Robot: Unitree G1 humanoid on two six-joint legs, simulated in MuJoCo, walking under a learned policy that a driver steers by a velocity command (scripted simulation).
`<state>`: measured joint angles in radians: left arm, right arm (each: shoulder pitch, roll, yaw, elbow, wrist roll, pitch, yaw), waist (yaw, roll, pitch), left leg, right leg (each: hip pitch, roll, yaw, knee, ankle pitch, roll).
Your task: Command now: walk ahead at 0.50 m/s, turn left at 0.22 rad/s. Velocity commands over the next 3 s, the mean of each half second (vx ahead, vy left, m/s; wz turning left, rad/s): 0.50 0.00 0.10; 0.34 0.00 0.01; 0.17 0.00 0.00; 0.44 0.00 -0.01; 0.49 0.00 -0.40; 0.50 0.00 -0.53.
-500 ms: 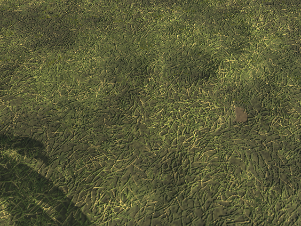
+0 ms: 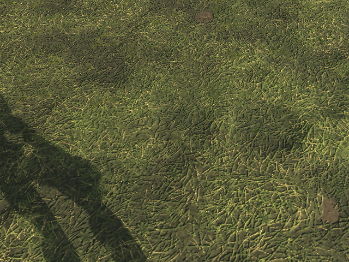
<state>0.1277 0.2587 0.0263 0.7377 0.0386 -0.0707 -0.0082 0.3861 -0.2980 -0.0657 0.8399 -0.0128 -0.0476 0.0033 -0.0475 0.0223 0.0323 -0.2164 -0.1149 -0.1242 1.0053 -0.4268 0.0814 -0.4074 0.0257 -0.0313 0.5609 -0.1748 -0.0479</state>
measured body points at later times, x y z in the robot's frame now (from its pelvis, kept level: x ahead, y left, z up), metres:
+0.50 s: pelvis +0.26 +0.03 +0.00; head +0.29 +0.05 +0.45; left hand +0.22 +0.29 -0.15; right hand +0.46 -0.20 -0.09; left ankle +0.33 +0.11 -0.73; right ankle +0.10 -0.09 -0.67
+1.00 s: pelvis +0.48 +0.02 +0.00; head +0.51 +0.01 +0.45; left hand +0.60 +0.26 -0.13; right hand +0.47 -0.22 -0.15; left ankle +0.35 +0.12 -0.68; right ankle +0.58 -0.05 -0.73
